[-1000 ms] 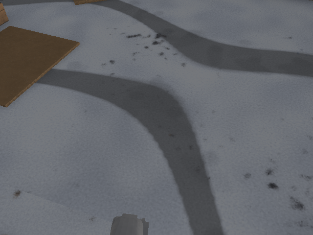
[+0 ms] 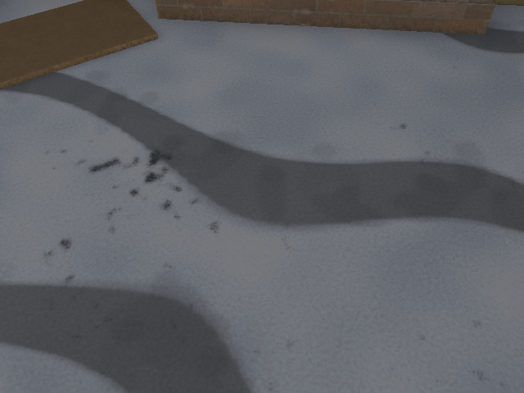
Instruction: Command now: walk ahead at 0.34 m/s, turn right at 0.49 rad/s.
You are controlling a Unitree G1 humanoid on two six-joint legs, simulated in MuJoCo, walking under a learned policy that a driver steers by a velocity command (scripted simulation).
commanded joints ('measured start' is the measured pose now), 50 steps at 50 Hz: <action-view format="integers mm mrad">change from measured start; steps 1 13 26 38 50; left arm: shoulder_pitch -42 53 16 -22 14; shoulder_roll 50 164 113 217 90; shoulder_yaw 11 31 3 0 -36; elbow -76 -196 -338 -382 -309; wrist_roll -10 -64 -55 23 -20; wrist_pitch -20 88 135 122 79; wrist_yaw -15 71 49 25 24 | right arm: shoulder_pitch -27 -323 -213 -176 -20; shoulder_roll -3 -118 -151 -165 -182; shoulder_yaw -4 -38 -40 -41 -27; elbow -96 -259 -305 -305 -218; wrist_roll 6 66 35 53 35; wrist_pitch -5 28 91 94 103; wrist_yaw -25 -67 -80 -62 -52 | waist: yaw -59 9 8 22 10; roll -22 -106 94 -251 -25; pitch -94 -70 -101 -10 -62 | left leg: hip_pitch -162 -143 100 -165 256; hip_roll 51 -71 155 11 78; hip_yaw -27 -80 -129 7 -35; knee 16 -583 -858 -350 -665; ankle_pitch -6 310 418 -112 479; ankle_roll -38 -92 186 -56 -52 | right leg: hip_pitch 158 108 -259 -6 -8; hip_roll -290 -198 -88 -438 -186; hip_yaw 277 406 19 414 160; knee -136 30 786 -150 94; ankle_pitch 709 281 -294 -176 -2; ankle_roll -238 -75 170 -161 7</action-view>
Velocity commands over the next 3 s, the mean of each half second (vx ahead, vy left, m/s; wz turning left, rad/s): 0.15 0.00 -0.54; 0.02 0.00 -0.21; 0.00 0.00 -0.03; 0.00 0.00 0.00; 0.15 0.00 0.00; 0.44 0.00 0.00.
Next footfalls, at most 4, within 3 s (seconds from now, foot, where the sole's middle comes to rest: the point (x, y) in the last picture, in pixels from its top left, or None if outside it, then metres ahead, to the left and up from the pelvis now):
0.34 left None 0.29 0.09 -0.78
0.70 right None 0.12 -0.12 -0.78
0.98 left None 0.20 0.12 -0.78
2.90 left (298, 368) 0.58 -0.04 -0.78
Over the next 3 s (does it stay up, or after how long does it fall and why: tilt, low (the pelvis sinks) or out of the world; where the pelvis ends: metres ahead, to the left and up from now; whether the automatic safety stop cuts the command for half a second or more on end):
stays up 0.41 -0.06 -0.02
